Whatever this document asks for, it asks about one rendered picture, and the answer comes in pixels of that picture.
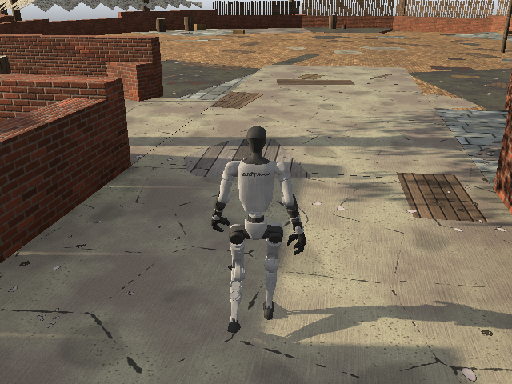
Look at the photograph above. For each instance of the robot left upper arm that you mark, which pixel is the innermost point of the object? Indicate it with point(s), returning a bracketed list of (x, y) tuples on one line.
[(227, 179)]

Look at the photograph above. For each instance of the humanoid robot torso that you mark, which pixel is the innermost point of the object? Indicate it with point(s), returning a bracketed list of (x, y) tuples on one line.
[(256, 185)]

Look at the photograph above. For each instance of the robot right upper arm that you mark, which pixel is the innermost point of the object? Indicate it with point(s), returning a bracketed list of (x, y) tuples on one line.
[(281, 169)]

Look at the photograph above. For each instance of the left robot shin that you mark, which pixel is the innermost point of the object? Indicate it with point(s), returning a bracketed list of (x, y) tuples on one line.
[(235, 296)]

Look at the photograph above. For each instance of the robot left hand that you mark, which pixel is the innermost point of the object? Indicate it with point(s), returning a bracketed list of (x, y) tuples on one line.
[(222, 220)]

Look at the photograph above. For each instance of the robot right hand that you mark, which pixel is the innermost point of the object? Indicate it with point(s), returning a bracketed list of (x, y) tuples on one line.
[(300, 244)]

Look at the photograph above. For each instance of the left robot forearm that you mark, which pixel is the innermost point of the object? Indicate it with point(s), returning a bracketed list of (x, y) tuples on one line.
[(218, 208)]

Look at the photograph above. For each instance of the right robot forearm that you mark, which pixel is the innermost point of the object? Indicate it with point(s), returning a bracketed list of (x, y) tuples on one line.
[(295, 217)]

